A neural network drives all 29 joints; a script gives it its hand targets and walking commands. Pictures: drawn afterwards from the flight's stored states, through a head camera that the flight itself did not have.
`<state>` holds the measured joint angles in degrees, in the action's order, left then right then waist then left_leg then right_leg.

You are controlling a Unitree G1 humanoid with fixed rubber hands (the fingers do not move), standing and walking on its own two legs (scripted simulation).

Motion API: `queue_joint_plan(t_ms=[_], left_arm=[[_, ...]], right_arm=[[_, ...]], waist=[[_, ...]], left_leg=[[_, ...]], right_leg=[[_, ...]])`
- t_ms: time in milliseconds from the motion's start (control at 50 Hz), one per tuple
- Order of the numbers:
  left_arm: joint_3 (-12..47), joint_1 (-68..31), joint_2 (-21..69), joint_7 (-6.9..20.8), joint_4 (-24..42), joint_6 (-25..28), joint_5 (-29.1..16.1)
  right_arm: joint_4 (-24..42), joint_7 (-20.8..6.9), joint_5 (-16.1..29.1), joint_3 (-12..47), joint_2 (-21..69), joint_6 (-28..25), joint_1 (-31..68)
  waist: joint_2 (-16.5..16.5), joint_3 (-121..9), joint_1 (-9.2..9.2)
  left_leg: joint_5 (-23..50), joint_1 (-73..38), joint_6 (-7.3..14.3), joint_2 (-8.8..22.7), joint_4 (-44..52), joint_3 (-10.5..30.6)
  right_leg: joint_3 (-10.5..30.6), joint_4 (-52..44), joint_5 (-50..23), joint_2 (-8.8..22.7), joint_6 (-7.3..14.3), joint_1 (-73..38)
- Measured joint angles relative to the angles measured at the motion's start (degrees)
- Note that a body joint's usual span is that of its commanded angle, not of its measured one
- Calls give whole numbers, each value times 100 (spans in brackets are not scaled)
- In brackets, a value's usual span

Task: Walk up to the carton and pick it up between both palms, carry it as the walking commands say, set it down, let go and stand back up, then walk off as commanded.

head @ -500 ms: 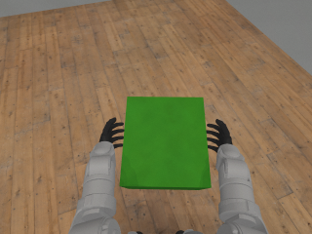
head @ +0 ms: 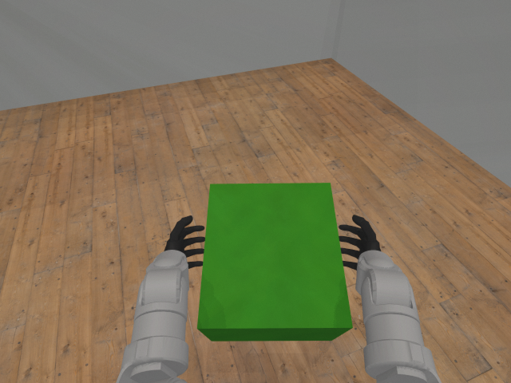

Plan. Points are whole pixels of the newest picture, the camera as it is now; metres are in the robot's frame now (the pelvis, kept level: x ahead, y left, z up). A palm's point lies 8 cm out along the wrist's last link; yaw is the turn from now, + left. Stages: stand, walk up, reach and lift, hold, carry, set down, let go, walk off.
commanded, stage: reach and lift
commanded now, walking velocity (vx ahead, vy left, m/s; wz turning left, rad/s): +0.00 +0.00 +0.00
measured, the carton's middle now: (270, 262) +0.35 -0.02 -0.04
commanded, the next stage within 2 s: hold in 1.58 s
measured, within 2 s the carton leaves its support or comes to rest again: neither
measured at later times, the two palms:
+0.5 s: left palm (169, 262) +0.30 +0.15 +0.05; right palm (366, 257) +0.29 -0.17 +0.05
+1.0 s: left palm (168, 265) +0.30 +0.15 +0.05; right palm (364, 254) +0.30 -0.17 +0.05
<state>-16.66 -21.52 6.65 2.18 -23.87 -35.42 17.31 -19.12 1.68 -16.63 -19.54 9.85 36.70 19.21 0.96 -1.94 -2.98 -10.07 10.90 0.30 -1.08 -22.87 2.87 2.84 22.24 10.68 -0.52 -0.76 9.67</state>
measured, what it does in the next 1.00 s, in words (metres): stands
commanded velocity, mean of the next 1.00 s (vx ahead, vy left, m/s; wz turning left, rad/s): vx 0.00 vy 0.00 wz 0.00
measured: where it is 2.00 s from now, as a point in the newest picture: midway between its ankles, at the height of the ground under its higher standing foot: outside the picture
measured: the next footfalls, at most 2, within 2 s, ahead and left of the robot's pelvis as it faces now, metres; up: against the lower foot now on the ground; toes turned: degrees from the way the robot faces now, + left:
none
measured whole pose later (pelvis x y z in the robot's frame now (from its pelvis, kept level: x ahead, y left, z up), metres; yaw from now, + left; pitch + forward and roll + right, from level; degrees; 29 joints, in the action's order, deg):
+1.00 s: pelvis +0.01 -0.01 +0.00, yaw -1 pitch -6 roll +0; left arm -15.8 -17.0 9.2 0.8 -15.7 -42.3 18.8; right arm -16.2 0.8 -17.9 -15.7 9.2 42.2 16.9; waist 0.5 -0.6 0.4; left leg -9.9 3.3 -0.5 -0.5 -19.5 2.5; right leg 3.4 20.4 11.1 -1.0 -0.1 3.1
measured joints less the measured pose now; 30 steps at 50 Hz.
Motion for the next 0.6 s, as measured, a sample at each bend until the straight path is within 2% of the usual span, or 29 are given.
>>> queue_joint_plan(t_ms=[280,600], left_arm=[[0,46,117,-26,209,-540,177],[-23,227,229,-179,492,-608,182]], right_arm=[[154,-31,-163,89,-2,574,-6],[118,-83,-221,209,-15,541,-42]], waist=[[8,77,3],[-54,122,273]], left_leg=[[19,-666,2,-6,232,3],[-17,-646,-30,10,171,-43]], right_leg=[[2,-232,-18,17,1,-667],[53,-69,52,-5,23,-582]])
